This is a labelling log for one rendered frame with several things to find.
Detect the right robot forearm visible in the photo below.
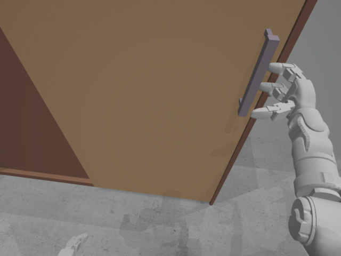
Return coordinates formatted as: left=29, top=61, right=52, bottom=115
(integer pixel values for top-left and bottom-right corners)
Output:
left=288, top=108, right=341, bottom=203

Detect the robot left hand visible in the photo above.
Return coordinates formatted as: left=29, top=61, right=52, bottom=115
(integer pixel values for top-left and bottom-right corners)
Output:
left=57, top=233, right=88, bottom=256

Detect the handle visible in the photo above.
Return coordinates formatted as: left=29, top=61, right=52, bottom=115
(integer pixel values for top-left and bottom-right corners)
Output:
left=238, top=29, right=280, bottom=117

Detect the robot right hand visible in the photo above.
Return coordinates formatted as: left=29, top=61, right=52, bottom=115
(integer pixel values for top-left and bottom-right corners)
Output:
left=250, top=62, right=316, bottom=122

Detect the robot right upper arm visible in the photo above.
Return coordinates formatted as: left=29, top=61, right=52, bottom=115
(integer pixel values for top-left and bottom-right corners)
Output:
left=288, top=196, right=341, bottom=256

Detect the wardrobe door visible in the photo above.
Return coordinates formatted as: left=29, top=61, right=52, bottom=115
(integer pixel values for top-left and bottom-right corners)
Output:
left=0, top=28, right=89, bottom=179
left=0, top=0, right=306, bottom=202

